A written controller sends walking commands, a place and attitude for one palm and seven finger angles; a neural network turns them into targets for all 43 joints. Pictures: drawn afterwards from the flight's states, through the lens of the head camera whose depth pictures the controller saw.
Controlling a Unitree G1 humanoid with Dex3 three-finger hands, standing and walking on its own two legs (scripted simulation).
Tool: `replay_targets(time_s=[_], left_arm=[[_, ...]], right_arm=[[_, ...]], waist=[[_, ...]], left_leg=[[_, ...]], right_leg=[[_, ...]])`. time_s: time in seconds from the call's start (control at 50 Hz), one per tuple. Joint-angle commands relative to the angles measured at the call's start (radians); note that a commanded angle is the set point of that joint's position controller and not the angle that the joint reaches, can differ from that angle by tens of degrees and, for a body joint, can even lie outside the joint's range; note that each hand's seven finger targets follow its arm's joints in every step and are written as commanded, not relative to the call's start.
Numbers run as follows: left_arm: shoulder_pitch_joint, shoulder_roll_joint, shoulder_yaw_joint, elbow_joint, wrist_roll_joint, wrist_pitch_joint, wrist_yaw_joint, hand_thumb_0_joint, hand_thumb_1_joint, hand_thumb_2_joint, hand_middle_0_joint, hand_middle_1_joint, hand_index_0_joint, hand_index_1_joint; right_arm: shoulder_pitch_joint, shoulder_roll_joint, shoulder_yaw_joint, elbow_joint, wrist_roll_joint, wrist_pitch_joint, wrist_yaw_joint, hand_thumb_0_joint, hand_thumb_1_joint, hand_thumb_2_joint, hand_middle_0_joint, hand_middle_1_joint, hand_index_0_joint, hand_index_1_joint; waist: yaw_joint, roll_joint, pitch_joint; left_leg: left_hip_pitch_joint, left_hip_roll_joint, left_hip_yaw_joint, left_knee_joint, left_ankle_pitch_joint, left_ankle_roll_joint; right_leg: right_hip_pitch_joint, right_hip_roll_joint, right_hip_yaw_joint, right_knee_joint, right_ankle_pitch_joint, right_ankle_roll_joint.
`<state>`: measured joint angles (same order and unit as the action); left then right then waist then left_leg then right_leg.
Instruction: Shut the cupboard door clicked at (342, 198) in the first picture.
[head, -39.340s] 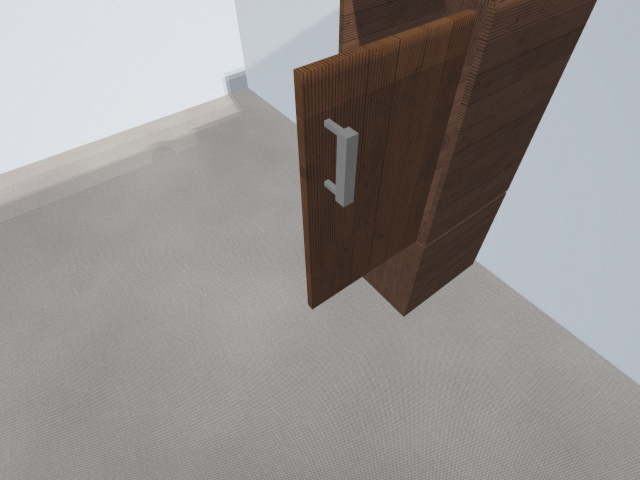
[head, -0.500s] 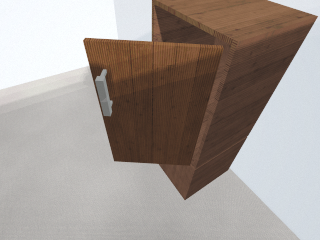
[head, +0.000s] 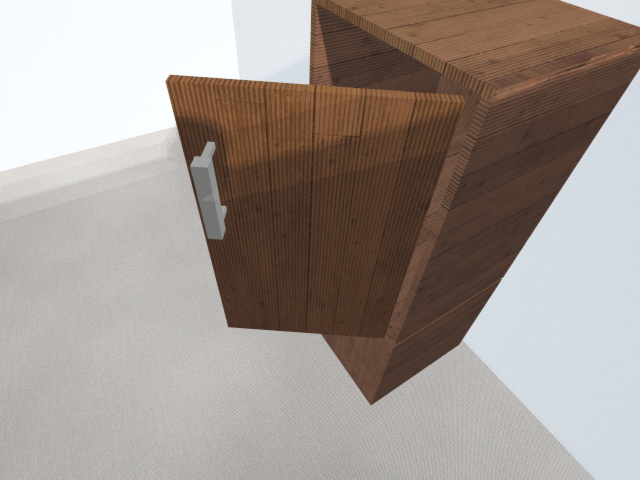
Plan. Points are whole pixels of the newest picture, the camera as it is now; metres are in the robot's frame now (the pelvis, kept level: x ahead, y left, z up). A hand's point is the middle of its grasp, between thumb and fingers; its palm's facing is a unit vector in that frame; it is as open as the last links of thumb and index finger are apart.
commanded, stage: come to a stop and stand still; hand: left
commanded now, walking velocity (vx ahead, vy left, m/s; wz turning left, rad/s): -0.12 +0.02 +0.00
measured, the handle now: (213, 191) +0.47 +0.20 +0.10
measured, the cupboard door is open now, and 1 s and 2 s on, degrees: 54 54 54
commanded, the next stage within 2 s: look again from close up in 1.18 s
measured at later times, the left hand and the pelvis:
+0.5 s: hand out of the picture +0.04 +0.19 -0.17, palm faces +0.00 -0.96 -0.28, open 7.3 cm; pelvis -0.02 -0.01 +0.00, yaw -1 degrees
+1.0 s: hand out of the picture -0.05 +0.17 -0.18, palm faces +0.00 -0.98 -0.19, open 7.3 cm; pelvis -0.06 -0.01 +0.00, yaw +0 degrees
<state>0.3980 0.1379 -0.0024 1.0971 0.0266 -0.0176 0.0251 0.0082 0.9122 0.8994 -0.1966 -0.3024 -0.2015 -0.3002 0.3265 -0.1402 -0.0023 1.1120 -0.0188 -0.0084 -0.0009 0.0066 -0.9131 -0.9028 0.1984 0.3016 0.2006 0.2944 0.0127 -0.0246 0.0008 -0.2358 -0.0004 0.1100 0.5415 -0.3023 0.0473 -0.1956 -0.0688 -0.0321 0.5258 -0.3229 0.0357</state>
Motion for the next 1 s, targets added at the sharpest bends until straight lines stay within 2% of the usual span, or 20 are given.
replay_targets(time_s=[0.0, 0.04, 0.08, 0.1, 0.16, 0.24, 0.32, 0.34, 0.36, 0.38, 0.4, 0.42, 0.44, 0.48, 0.5, 0.56, 0.64, 0.68, 0.74, 0.98], left_arm=[[0.06, 0.091, 0.021, -0.019, -0.006, -0.021, 0.01, 0.0, 0.9, 0.9, -0.2, -0.3, -0.2, -0.3], [0.055, 0.071, 0.014, -0.015, -0.005, -0.019, 0.019, 0.0, 0.9, 0.9, -0.2, -0.3, -0.2, -0.3], [0.06, 0.077, 0.011, -0.01, -0.014, -0.018, 0.03, 0.0, 0.9, 0.9, -0.2, -0.3, -0.2, -0.3], [0.056, 0.088, 0.015, -0.012, -0.016, -0.016, 0.034, 0.0, 0.9, 0.9, -0.2, -0.3, -0.2, -0.3], [0.027, 0.096, 0.024, -0.04, -0.014, 0.0, 0.04, 0.0, 0.9, 0.9, -0.2, -0.3, -0.2, -0.3], [-0.005, 0.09, 0.033, -0.08, -0.012, 0.011, 0.036, 0.0, 0.9, 0.9, -0.2, -0.3, -0.2, -0.3], [-0.028, 0.106, 0.031, -0.095, -0.009, 0.017, 0.028, 0.0, 0.9, 0.9, -0.2, -0.3, -0.2, -0.3], [-0.089, 0.308, 0.031, -0.161, 0.001, 0.008, 0.022, 0.0, 0.9, 0.9, -0.2, -0.3, -0.2, -0.3], [-0.082, 0.205, 0.042, -0.201, 0.002, 0.024, 0.026, 0.0, 0.9, 0.9, -0.2, -0.3, -0.2, -0.3], [-0.087, 0.174, 0.029, -0.204, -0.002, 0.023, 0.026, 0.0, 0.9, 0.9, -0.2, -0.3, -0.2, -0.3], [-0.066, 0.151, 0.029, -0.214, -0.005, 0.024, 0.025, 0.0, 0.9, 0.9, -0.2, -0.3, -0.2, -0.3], [-0.056, 0.148, 0.03, -0.213, -0.003, 0.026, 0.021, 0.0, 0.9, 0.9, -0.2, -0.3, -0.2, -0.3], [-0.048, 0.158, 0.028, -0.217, 0.0, 0.02, 0.019, 0.0, 0.9, 0.9, -0.2, -0.3, -0.2, -0.3], [-0.101, 0.216, 0.041, -0.238, -0.001, 0.015, 0.02, 0.0, 0.9, 0.9, -0.2, -0.3, -0.2, -0.3], [-0.125, 0.231, 0.042, -0.25, -0.002, 0.011, 0.02, 0.0, 0.9, 0.9, -0.2, -0.3, -0.2, -0.3], [-0.151, 0.223, 0.036, -0.26, -0.003, 0.007, 0.02, 0.0, 0.9, 0.9, -0.2, -0.3, -0.2, -0.3], [-0.135, 0.203, 0.028, -0.256, -0.003, 0.01, 0.019, 0.0, 0.9, 0.9, -0.2, -0.3, -0.2, -0.3], [-0.123, 0.205, 0.028, -0.243, -0.005, 0.011, 0.018, 0.0, 0.9, 0.9, -0.2, -0.3, -0.2, -0.3], [-0.101, 0.195, 0.025, -0.231, -0.003, 0.011, 0.017, 0.0, 0.9, 0.9, -0.2, -0.3, -0.2, -0.3], [-0.011, 0.13, 0.022, -0.145, -0.001, 0.007, 0.017, 0.0, 0.9, 0.9, -0.2, -0.3, -0.2, -0.3]], right_arm=[[0.036, -0.078, -0.008, -0.036, 0.007, -0.038, -0.016, 0.0, -0.9, -0.9, 0.2, 0.3, 0.2, 0.3], [0.057, -0.089, -0.009, -0.013, 0.012, -0.043, -0.03, 0.0, -0.9, -0.9, 0.2, 0.3, 0.2, 0.3], [0.053, -0.095, -0.007, -0.006, 0.014, -0.041, -0.043, 0.0, -0.9, -0.9, 0.2, 0.3, 0.2, 0.3], [0.048, -0.1, -0.011, -0.01, 0.016, -0.038, -0.046, 0.0, -0.9, -0.9, 0.2, 0.3, 0.2, 0.3], [0.037, -0.11, -0.026, -0.024, 0.018, -0.024, -0.051, 0.0, -0.9, -0.9, 0.2, 0.3, 0.2, 0.3], [0.0, -0.113, -0.039, -0.05, 0.013, -0.015, -0.05, 0.0, -0.9, -0.9, 0.2, 0.3, 0.2, 0.3], [-0.036, -0.105, -0.038, -0.07, 0.009, -0.01, -0.037, 0.0, -0.9, -0.9, 0.2, 0.3, 0.2, 0.3], [-0.077, -0.255, -0.054, -0.156, 0.002, -0.028, -0.032, 0.0, -0.9, -0.9, 0.2, 0.3, 0.2, 0.3], [-0.088, -0.253, -0.087, -0.175, 0.0, -0.038, -0.031, 0.0, -0.9, -0.9, 0.2, 0.3, 0.2, 0.3], [-0.071, -0.236, -0.085, -0.181, -0.002, -0.032, -0.035, 0.0, -0.9, -0.9, 0.2, 0.3, 0.2, 0.3], [-0.071, -0.206, -0.083, -0.193, -0.002, -0.023, -0.036, 0.0, -0.9, -0.9, 0.2, 0.3, 0.2, 0.3], [-0.091, -0.193, -0.081, -0.205, -0.003, -0.012, -0.034, 0.0, -0.9, -0.9, 0.2, 0.3, 0.2, 0.3], [-0.116, -0.173, -0.071, -0.223, -0.005, -0.005, -0.027, 0.0, -0.9, -0.9, 0.2, 0.3, 0.2, 0.3], [-0.104, -0.15, -0.07, -0.238, -0.003, 0.006, -0.019, 0.0, -0.9, -0.9, 0.2, 0.3, 0.2, 0.3], [-0.095, -0.145, -0.069, -0.238, -0.003, 0.01, -0.016, 0.0, -0.9, -0.9, 0.2, 0.3, 0.2, 0.3], [-0.072, -0.134, -0.06, -0.229, -0.005, 0.01, -0.006, 0.0, -0.9, -0.9, 0.2, 0.3, 0.2, 0.3], [-0.075, -0.15, -0.053, -0.217, -0.005, 0.002, -0.002, 0.0, -0.9, -0.9, 0.2, 0.3, 0.2, 0.3], [-0.088, -0.162, -0.052, -0.216, -0.004, 0.005, -0.002, 0.0, -0.9, -0.9, 0.2, 0.3, 0.2, 0.3], [-0.076, -0.159, -0.049, -0.2, -0.003, 0.006, 0.0, 0.0, -0.9, -0.9, 0.2, 0.3, 0.2, 0.3], [-0.03, -0.143, -0.055, -0.12, 0.004, 0.002, -0.006, 0.0, -0.9, -0.9, 0.2, 0.3, 0.2, 0.3]], waist=[[-0.013, -0.027, 0.07], [-0.017, 0.046, 0.033], [-0.011, 0.059, 0.002], [-0.012, 0.059, -0.012], [-0.013, 0.048, 0.01], [-0.009, 0.042, -0.009], [-0.005, 0.039, -0.014], [-0.018, 0.086, 0.04], [-0.014, 0.099, -0.047], [-0.016, 0.129, -0.116], [-0.012, 0.109, -0.127], [-0.003, 0.092, -0.092], [0.009, 0.022, -0.05], [-0.029, -0.073, 0.015], [-0.039, -0.087, 0.036], [-0.049, -0.074, 0.053], [-0.029, -0.002, 0.062], [-0.027, 0.022, 0.082], [-0.022, -0.002, 0.074], [-0.018, 0.064, 0.045]], left_leg=[[0.004, 0.075, -0.071, -0.077, 0.196, -0.002], [0.087, 0.111, -0.086, -0.065, 0.526, 0.003], [0.128, 0.12, -0.087, -0.044, 0.772, -0.004], [0.144, 0.122, -0.087, -0.045, 0.804, -0.008], [0.151, 0.136, -0.093, -0.06, 0.84, -0.002], [0.15, 0.152, -0.103, -0.076, 0.734, 0.015], [0.072, 0.126, -0.094, -0.104, 0.428, 0.001], [0.091, 0.112, -0.155, -0.171, 0.552, -0.015], [0.129, 0.192, -0.203, -0.1, 0.612, 0.005], [0.173, 0.211, -0.207, -0.087, 0.649, 0.034], [0.142, 0.216, -0.2, -0.077, 0.541, 0.046], [0.071, 0.195, -0.179, -0.065, 0.391, 0.036], [0.002, 0.15, -0.15, -0.025, 0.27, 0.016], [-0.067, 0.063, -0.081, 0.021, 0.029, -0.029], [-0.064, 0.048, -0.075, 0.027, -0.009, -0.037], [-0.021, 0.054, -0.074, 0.0, 0.019, -0.034], [-0.034, 0.086, -0.11, -0.076, 0.027, -0.022], [-0.069, 0.089, -0.124, -0.104, -0.023, -0.023], [-0.077, 0.093, -0.127, -0.126, -0.059, -0.021], [-0.093, 0.131, -0.167, -0.22, -0.151, -0.012]], right_leg=[[-0.025, -0.053, 0.061, -0.068, 0.242, -0.087], [-0.016, -0.031, 0.021, -0.011, 0.403, -0.06], [0.022, -0.042, 0.029, -0.022, 0.529, -0.046], [0.033, -0.046, 0.033, -0.015, 0.566, -0.045], [0.006, -0.041, 0.029, 0.01, 0.52, -0.041], [-0.012, -0.03, 0.036, 0.008, 0.418, -0.041], [0.011, -0.045, 0.063, -0.038, 0.37, -0.049], [-0.002, 0.002, 0.019, -0.001, 0.272, -0.054], [-0.094, 0.011, 0.009, 0.071, 0.11, -0.046], [-0.103, 0.021, 0.007, 0.08, 0.056, -0.051], [-0.101, 0.017, 0.012, 0.06, 0.029, -0.052], [-0.088, 0.011, 0.015, 0.015, 0.078, -0.054], [-0.063, -0.009, 0.061, -0.044, 0.147, -0.064], [-0.113, -0.089, 0.176, -0.125, 0.09, -0.099], [-0.158, -0.109, 0.203, -0.158, 0.013, -0.114], [-0.198, -0.095, 0.175, -0.176, -0.043, -0.107], [-0.168, -0.045, 0.113, -0.139, -0.029, -0.076], [-0.164, -0.036, 0.105, -0.14, -0.05, -0.067], [-0.148, -0.032, 0.097, -0.152, -0.069, -0.062], [-0.106, -0.012, 0.045, -0.121, -0.003, -0.045]])
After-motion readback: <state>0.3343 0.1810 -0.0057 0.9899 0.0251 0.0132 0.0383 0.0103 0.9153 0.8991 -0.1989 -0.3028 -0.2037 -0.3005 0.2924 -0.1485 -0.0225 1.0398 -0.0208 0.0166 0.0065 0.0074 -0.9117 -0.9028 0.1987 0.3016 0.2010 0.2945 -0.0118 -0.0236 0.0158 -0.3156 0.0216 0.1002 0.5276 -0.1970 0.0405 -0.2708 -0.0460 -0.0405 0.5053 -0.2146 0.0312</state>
